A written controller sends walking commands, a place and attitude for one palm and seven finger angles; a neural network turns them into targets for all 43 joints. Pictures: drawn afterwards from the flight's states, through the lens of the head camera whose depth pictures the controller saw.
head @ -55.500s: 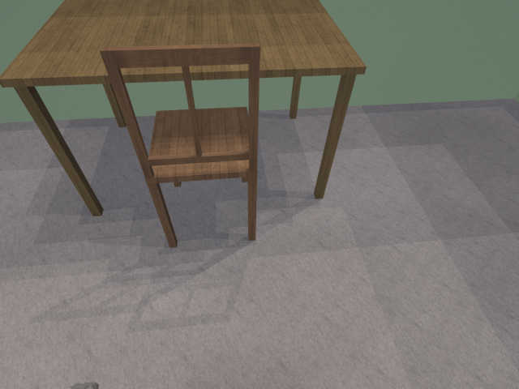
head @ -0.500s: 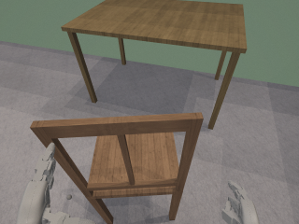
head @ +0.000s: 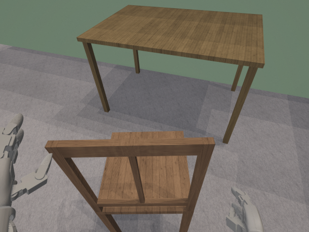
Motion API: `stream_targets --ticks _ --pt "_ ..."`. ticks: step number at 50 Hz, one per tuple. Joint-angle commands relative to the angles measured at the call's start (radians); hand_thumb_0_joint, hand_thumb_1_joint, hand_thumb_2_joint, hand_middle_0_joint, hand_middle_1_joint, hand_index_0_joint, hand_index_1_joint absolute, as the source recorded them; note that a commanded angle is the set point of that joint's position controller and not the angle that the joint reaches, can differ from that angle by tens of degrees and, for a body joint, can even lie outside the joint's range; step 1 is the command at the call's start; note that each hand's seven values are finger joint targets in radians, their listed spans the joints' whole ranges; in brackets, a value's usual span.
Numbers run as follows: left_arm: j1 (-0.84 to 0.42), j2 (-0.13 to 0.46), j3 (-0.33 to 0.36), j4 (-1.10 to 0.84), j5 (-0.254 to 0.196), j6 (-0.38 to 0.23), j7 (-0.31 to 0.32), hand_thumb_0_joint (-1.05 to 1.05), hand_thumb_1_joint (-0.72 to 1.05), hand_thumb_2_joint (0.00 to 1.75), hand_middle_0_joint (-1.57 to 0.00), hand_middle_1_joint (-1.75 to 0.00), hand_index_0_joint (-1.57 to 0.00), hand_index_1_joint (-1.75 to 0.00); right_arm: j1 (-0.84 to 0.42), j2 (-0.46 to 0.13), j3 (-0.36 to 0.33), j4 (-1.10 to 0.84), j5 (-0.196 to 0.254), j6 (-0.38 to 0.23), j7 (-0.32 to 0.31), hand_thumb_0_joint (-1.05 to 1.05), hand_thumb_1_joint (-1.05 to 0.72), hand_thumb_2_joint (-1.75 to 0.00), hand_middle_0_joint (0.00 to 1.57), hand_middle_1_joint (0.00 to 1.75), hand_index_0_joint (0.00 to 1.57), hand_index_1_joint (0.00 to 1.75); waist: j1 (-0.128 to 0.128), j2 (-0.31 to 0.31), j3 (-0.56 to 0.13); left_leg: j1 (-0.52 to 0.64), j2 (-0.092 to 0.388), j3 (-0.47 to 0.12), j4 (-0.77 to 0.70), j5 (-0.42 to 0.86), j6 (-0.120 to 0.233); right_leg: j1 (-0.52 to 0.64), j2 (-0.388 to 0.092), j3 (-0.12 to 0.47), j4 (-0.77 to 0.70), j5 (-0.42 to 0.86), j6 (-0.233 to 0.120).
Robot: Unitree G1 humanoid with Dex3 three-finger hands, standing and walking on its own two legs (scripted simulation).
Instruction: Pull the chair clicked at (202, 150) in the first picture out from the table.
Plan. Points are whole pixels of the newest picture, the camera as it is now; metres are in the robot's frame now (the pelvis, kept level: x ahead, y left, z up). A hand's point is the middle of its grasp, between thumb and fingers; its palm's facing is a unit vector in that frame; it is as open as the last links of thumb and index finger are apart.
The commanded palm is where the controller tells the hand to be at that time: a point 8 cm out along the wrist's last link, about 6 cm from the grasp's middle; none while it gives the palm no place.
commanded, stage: draw the hand back to the body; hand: left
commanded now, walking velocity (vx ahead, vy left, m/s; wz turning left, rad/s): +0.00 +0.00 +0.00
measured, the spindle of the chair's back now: (138, 181) +0.28 +0.10 -0.07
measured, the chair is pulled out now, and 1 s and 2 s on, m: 0.61 0.61 0.61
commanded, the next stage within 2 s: step back with the hand held close in 0.42 s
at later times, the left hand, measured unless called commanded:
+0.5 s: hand (33, 164) +0.19 +0.26 +0.16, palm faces +0.47 -0.78 -0.41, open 7.4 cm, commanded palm +0.14 +0.30 +0.18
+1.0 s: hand (21, 179) +0.15 +0.27 +0.16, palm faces +0.40 -0.76 -0.51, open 7.4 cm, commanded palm +0.10 +0.31 +0.18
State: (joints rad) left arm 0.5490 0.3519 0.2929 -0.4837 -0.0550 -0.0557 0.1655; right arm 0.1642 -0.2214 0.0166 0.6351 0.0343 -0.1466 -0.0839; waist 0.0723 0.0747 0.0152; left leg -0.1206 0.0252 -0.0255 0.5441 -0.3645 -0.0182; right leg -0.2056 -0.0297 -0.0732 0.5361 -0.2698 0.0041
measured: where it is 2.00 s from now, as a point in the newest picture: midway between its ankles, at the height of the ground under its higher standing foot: outside the picture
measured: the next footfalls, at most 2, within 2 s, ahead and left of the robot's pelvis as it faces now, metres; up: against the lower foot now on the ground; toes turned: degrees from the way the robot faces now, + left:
none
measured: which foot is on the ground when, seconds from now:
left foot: down 0.00-1.00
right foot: down 0.00-1.00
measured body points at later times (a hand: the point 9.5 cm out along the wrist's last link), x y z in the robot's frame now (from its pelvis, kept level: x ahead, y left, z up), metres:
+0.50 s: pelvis +0.00 +0.00 +0.00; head -0.01 -0.02 +0.45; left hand +0.16 +0.30 +0.19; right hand +0.19 -0.22 -0.08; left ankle -0.04 +0.13 -0.73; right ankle +0.01 -0.12 -0.73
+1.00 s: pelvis -0.04 +0.01 +0.00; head -0.03 -0.01 +0.45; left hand +0.13 +0.31 +0.19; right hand +0.14 -0.23 -0.09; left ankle -0.04 +0.13 -0.73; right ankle +0.01 -0.12 -0.73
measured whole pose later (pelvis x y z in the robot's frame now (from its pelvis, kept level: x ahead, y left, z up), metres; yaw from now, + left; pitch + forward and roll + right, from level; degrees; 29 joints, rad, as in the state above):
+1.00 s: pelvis -0.04 +0.01 +0.00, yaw -1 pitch +0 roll +0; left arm 0.57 0.41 0.39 -0.49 -0.06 -0.12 0.16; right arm 0.17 -0.22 0.00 0.61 0.04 -0.06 -0.10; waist 0.03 0.04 0.03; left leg -0.24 0.00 0.01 0.54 -0.29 0.00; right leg -0.33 -0.05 -0.04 0.51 -0.17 0.02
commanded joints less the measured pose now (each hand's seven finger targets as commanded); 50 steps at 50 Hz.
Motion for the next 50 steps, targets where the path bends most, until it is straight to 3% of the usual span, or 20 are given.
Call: stream_targets --ticks 1,2,6,9,11,15,16,20,27,28,29,30,32,34,36,39,40,45,46,50 --pt "-0.125 0.184 0.177 -0.180 -0.007 -0.067 0.018 0.00 0.86 0.88 -0.19 -0.29 -0.19 -0.29 -0.125 -0.105 -0.043 -0.138 -0.003 -0.056 -0.001 0.00 -0.90 -0.90 0.20 0.30 0.20 0.30 -0.013 -0.011 -0.057 -0.054 0.008 0.015 -0.111 0.308 0.030 0.111 -0.025 0.024 -0.096 0.237 -0.030" --pt "-0.133 0.193 0.191 -0.176 -0.009 -0.071 0.019 0.00 0.90 0.90 -0.20 -0.30 -0.20 -0.30 -0.127 -0.110 -0.047 -0.133 -0.004 -0.055 -0.001 0.00 -0.90 -0.90 0.20 0.30 0.20 0.30 -0.010 -0.009 -0.056 -0.045 0.010 0.017 -0.113 0.312 0.031 0.112 -0.025 0.024 -0.098 0.240 -0.030" --pt "-0.082 0.126 0.132 -0.130 -0.009 -0.068 0.001 0.00 0.90 0.90 -0.20 -0.30 -0.20 -0.30 -0.130 -0.110 -0.055 -0.131 -0.004 -0.045 0.011 0.00 -0.90 -0.90 0.20 0.30 0.20 0.30 -0.010 -0.031 -0.049 -0.039 0.013 0.019 -0.121 0.346 0.033 0.113 -0.027 0.017 -0.105 0.256 -0.026" --pt "-0.082 0.161 0.161 -0.166 -0.009 -0.075 0.004 0.00 0.90 0.90 -0.20 -0.30 -0.20 -0.30 -0.131 -0.116 -0.061 -0.135 -0.006 -0.040 0.011 0.00 -0.90 -0.90 0.20 0.30 0.20 0.30 -0.003 -0.063 -0.086 -0.031 0.015 0.017 -0.126 0.360 0.035 0.135 -0.027 0.017 -0.098 0.272 -0.026" --pt "-0.101 0.181 0.171 -0.202 -0.004 -0.077 0.006 0.00 0.90 0.90 -0.20 -0.30 -0.20 -0.30 -0.136 -0.112 -0.058 -0.137 -0.005 -0.044 0.010 0.00 -0.90 -0.90 0.20 0.30 0.20 0.30 -0.002 -0.002 -0.099 -0.026 0.012 0.019 -0.130 0.348 0.032 0.141 -0.028 0.023 -0.104 0.259 -0.028" --pt "-0.098 0.197 0.190 -0.202 -0.006 -0.072 0.011 0.00 0.90 0.90 -0.20 -0.30 -0.20 -0.30 -0.141 -0.113 -0.055 -0.130 -0.005 -0.047 0.006 0.00 -0.90 -0.90 0.20 0.30 0.20 0.30 -0.004 0.001 -0.091 -0.028 0.012 0.018 -0.131 0.348 0.030 0.148 -0.025 0.028 -0.113 0.265 -0.032" --pt "-0.098 0.180 0.175 -0.198 -0.004 -0.073 0.010 0.00 0.90 0.90 -0.20 -0.30 -0.20 -0.30 -0.137 -0.109 -0.052 -0.128 -0.004 -0.049 0.006 0.00 -0.90 -0.90 0.20 0.30 0.20 0.30 -0.006 0.018 -0.080 -0.027 0.012 0.021 -0.133 0.347 0.029 0.142 -0.026 0.025 -0.114 0.261 -0.032" --pt "-0.106 0.172 0.167 -0.167 -0.010 -0.067 0.008 0.00 0.90 0.90 -0.20 -0.30 -0.20 -0.30 -0.142 -0.115 -0.054 -0.126 -0.002 -0.044 0.005 0.00 -0.90 -0.90 0.20 0.30 0.20 0.30 -0.010 -0.011 -0.050 -0.042 0.012 0.014 -0.143 0.306 0.029 0.128 -0.020 0.027 -0.125 0.222 -0.032" --pt "-0.159 0.163 0.143 -0.186 -0.010 -0.073 0.005 0.00 0.90 0.90 -0.20 -0.30 -0.20 -0.30 -0.144 -0.118 -0.050 -0.133 -0.005 -0.048 0.008 0.00 -0.90 -0.90 0.20 0.30 0.20 0.30 -0.013 0.002 -0.051 -0.040 0.008 0.013 -0.151 0.265 0.032 0.119 -0.022 0.028 -0.127 0.184 -0.030" --pt "-0.343 0.372 0.327 -0.273 -0.030 -0.130 0.007 0.00 0.90 0.90 -0.20 -0.30 -0.20 -0.30 -0.096 -0.122 -0.053 -0.159 0.009 -0.033 0.006 0.00 -0.90 -0.90 0.20 0.30 0.20 0.30 -0.027 -0.015 -0.016 -0.062 0.049 -0.005 -0.126 0.202 0.054 0.045 -0.079 0.145 -0.176 0.264 -0.021" --pt "-0.273 0.309 0.293 -0.181 -0.026 -0.137 0.001 0.00 0.90 0.90 -0.20 -0.30 -0.20 -0.30 -0.105 -0.108 -0.049 -0.139 0.003 -0.029 0.002 0.00 -0.90 -0.90 0.20 0.30 0.20 0.30 -0.035 -0.050 -0.020 -0.054 0.044 -0.014 -0.117 0.179 0.051 0.039 -0.104 0.154 -0.177 0.282 -0.031" --pt "-0.258 0.290 0.279 -0.169 -0.024 -0.140 -0.004 0.00 0.90 0.90 -0.20 -0.30 -0.20 -0.30 -0.101 -0.114 -0.051 -0.145 0.004 -0.025 0.002 0.00 -0.90 -0.90 0.20 0.30 0.20 0.30 -0.038 -0.042 -0.023 -0.054 0.043 -0.017 -0.120 0.192 0.047 0.040 -0.108 0.158 -0.168 0.311 -0.035" --pt "-0.113 0.187 0.205 -0.098 -0.020 -0.130 -0.013 0.00 0.90 0.90 -0.20 -0.30 -0.20 -0.30 -0.114 -0.115 -0.049 -0.152 -0.003 -0.012 0.005 0.00 -0.90 -0.90 0.20 0.30 0.20 0.30 -0.039 -0.003 -0.071 -0.036 0.061 -0.018 -0.123 0.287 0.049 0.054 -0.105 0.132 -0.136 0.353 -0.026" --pt "-0.027 0.155 0.181 -0.084 -0.014 -0.117 -0.014 0.00 0.90 0.90 -0.20 -0.30 -0.20 -0.30 -0.122 -0.116 -0.052 -0.162 -0.006 0.009 0.007 0.00 -0.90 -0.90 0.20 0.30 0.20 0.30 -0.038 0.008 -0.113 -0.033 0.085 -0.028 -0.129 0.406 0.051 0.071 -0.093 0.101 -0.106 0.393 -0.014" --pt "0.009 0.160 0.183 -0.111 -0.010 -0.114 -0.011 0.00 0.90 0.90 -0.20 -0.30 -0.20 -0.30 -0.123 -0.115 -0.057 -0.172 -0.006 0.023 0.006 0.00 -0.90 -0.90 0.20 0.30 0.20 0.30 -0.038 0.005 -0.142 -0.043 0.095 -0.027 -0.129 0.454 0.049 0.083 -0.093 0.089 -0.090 0.411 -0.009" --pt "0.013 0.207 0.222 -0.163 -0.008 -0.112 -0.002 0.00 0.90 0.90 -0.20 -0.30 -0.20 -0.30 -0.131 -0.110 -0.063 -0.189 -0.005 0.042 -0.003 0.00 -0.90 -0.90 0.20 0.30 0.20 0.30 -0.037 -0.056 -0.161 -0.072 0.101 -0.037 -0.121 0.442 0.047 0.071 -0.095 0.089 -0.074 0.397 -0.007" --pt "-0.004 0.242 0.245 -0.196 -0.007 -0.117 0.004 0.00 0.90 0.90 -0.20 -0.30 -0.20 -0.30 -0.131 -0.114 -0.064 -0.187 -0.005 0.043 -0.008 0.00 -0.90 -0.90 0.20 0.30 0.20 0.30 -0.040 -0.028 -0.163 -0.088 0.103 -0.046 -0.135 0.416 0.050 0.072 -0.094 0.089 -0.068 0.373 -0.008" --pt "-0.009 0.259 0.266 -0.238 -0.009 -0.129 0.016 0.00 0.90 0.90 -0.20 -0.30 -0.20 -0.30 -0.120 -0.107 -0.065 -0.190 -0.001 0.031 -0.021 0.00 -0.90 -0.90 0.20 0.30 0.20 0.30 -0.041 0.048 -0.160 -0.140 0.119 -0.066 -0.144 0.369 0.055 0.043 -0.081 0.085 -0.027 0.287 -0.003" --pt "-0.009 0.235 0.248 -0.226 -0.010 -0.128 0.016 0.00 0.90 0.90 -0.20 -0.30 -0.20 -0.30 -0.112 -0.102 -0.060 -0.191 -0.001 0.027 -0.021 0.00 -0.90 -0.90 0.20 0.30 0.20 0.30 -0.040 0.053 -0.150 -0.160 0.119 -0.067 -0.145 0.337 0.055 0.037 -0.080 0.080 -0.024 0.254 -0.001" --pt "-0.012 0.222 0.236 -0.171 -0.009 -0.118 0.022 0.00 0.90 0.90 -0.20 -0.30 -0.20 -0.30 -0.100 -0.106 -0.067 -0.180 0.001 0.021 -0.025 0.00 -0.90 -0.90 0.20 0.30 0.20 0.30 -0.047 -0.015 -0.129 -0.217 0.094 -0.054 -0.112 0.179 0.050 0.012 -0.095 0.121 -0.067 0.216 -0.011"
